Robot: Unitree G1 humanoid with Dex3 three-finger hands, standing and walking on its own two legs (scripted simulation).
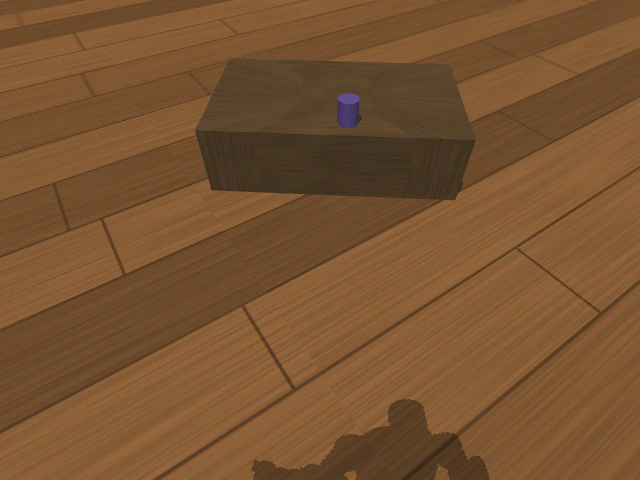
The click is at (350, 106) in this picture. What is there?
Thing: squat round
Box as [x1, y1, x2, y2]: [337, 93, 359, 127]
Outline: 345,93 338,97 337,122 339,125 343,127 351,127 357,123 359,98 354,94
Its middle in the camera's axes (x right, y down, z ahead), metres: +0.12 -0.53 +1.63
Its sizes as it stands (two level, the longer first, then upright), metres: 0.087 0.087 0.109
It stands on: a support 0.33 m high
